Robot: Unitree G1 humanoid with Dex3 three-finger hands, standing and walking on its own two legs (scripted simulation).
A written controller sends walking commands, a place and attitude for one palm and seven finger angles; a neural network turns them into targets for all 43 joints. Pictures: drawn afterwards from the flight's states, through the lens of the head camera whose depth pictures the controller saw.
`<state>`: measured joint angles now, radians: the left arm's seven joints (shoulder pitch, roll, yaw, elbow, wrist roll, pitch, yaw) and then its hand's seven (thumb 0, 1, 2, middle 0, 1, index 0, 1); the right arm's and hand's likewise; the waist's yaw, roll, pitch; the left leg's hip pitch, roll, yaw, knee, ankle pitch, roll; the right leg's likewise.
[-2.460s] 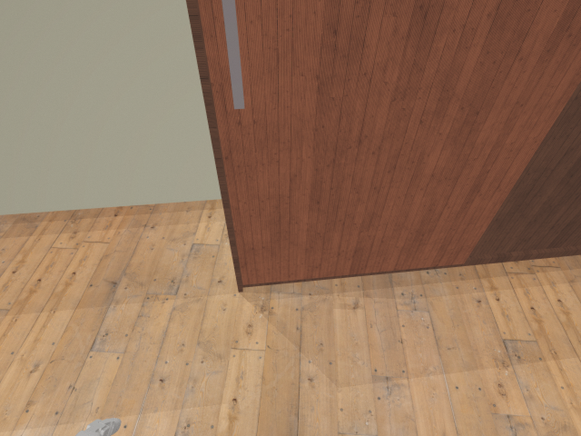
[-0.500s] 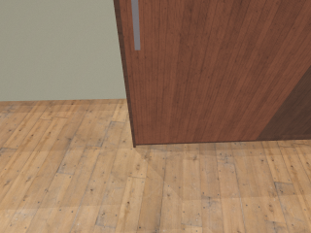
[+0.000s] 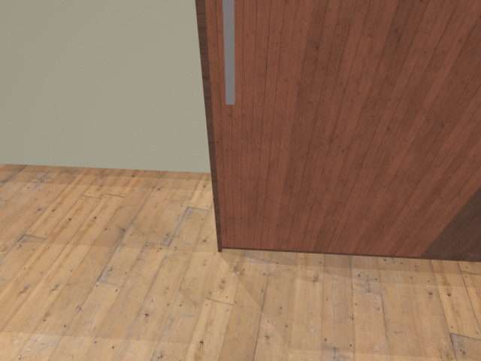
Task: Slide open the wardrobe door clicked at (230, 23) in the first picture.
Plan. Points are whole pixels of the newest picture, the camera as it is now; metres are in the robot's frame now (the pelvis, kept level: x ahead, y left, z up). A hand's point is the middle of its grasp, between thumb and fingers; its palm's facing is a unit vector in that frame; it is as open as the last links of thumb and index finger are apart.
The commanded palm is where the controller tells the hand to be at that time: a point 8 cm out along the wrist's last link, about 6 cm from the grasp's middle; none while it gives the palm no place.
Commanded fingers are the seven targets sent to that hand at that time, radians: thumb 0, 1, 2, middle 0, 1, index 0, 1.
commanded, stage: take the last steps up to it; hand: left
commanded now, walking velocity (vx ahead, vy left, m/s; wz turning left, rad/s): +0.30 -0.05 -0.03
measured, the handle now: (230, 46) +0.74 +0.09 +0.22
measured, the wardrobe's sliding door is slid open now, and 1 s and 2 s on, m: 0.00 0.00 0.00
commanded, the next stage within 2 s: come to a stop and stand still in 0.44 s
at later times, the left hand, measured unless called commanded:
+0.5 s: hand out of the picture +0.15 +0.20 -0.19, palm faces +0.04 -0.99 -0.12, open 7.4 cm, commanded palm none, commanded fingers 0.00 0.90 0.90 -0.20 -0.30 -0.20 -0.30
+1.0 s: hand (175, 281) +0.33 +0.18 -0.17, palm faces +0.00 -0.97 -0.23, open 7.3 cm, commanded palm none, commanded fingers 0.00 0.90 0.90 -0.20 -0.30 -0.20 -0.30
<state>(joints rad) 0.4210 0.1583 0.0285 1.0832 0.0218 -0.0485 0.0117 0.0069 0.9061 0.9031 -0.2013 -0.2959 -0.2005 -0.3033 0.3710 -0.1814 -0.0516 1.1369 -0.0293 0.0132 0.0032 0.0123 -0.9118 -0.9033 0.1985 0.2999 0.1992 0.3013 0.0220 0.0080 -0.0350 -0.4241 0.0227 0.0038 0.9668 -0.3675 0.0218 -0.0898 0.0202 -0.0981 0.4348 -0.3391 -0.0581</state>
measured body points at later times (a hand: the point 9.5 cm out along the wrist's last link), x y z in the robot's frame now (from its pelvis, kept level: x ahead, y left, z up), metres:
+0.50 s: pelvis +0.19 +0.04 +0.00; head +0.19 +0.07 +0.45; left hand +0.15 +0.25 -0.17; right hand +0.27 -0.19 -0.13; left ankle +0.22 +0.10 -0.74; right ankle +0.13 -0.09 -0.64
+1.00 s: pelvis +0.24 +0.01 -0.01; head +0.29 -0.01 +0.44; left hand +0.33 +0.23 -0.15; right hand +0.24 -0.22 -0.17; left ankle +0.19 +0.12 -0.67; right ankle +0.31 -0.12 -0.74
